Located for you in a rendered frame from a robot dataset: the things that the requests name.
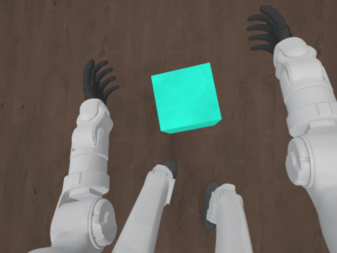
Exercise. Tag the robot left shin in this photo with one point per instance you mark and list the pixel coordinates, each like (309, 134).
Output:
(161, 168)

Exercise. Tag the robot left upper arm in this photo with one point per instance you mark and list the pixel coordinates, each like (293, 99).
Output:
(85, 226)

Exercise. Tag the right robot hand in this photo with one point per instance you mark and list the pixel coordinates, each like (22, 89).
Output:
(276, 28)

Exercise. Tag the robot right upper arm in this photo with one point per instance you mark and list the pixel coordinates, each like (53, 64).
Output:
(312, 163)

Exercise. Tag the carton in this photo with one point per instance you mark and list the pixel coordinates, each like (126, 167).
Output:
(186, 99)

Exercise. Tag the robot left thigh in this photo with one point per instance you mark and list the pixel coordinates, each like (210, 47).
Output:
(139, 234)

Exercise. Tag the right robot forearm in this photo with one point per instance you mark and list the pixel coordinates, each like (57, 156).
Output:
(306, 89)

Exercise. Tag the left robot forearm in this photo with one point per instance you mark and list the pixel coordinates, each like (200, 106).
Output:
(87, 177)

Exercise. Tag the left robot hand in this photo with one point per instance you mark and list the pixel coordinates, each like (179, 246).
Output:
(93, 89)

